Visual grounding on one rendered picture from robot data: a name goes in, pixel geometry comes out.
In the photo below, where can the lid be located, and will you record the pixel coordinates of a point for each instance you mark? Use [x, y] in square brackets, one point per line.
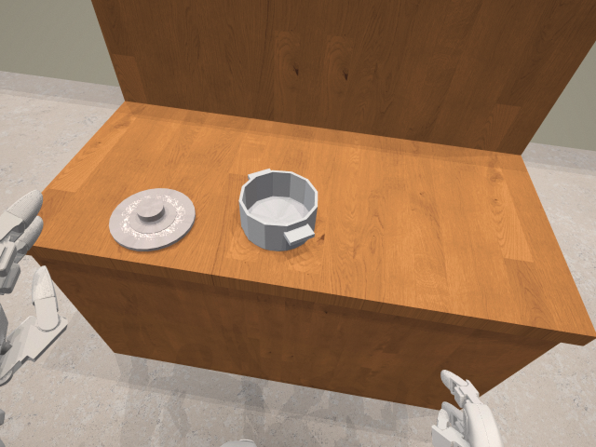
[134, 234]

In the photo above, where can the knob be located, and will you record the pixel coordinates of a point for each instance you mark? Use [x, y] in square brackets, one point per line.
[150, 210]

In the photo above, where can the table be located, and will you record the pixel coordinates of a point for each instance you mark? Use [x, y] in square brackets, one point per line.
[432, 250]

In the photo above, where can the pot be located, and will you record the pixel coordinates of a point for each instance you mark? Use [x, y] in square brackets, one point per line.
[278, 209]

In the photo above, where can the left robot hand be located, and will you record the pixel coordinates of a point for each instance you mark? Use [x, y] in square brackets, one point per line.
[20, 227]

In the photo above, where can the right robot hand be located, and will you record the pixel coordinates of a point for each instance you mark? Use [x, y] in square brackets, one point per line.
[474, 427]

